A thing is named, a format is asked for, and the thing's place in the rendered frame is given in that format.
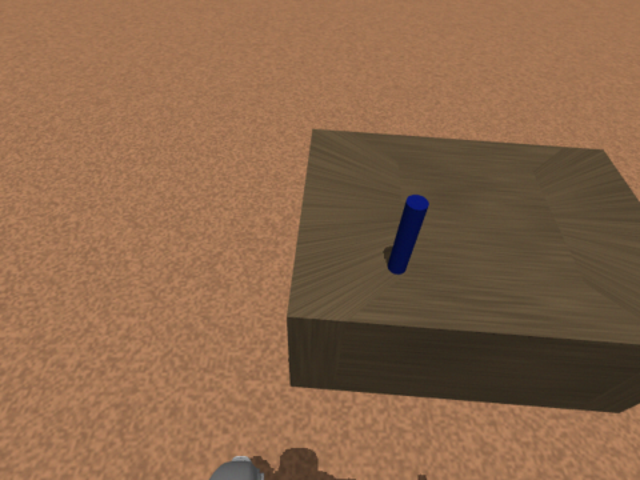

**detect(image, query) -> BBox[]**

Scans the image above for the can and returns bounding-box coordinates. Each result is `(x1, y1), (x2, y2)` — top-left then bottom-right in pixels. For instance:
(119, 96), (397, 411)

(388, 195), (429, 275)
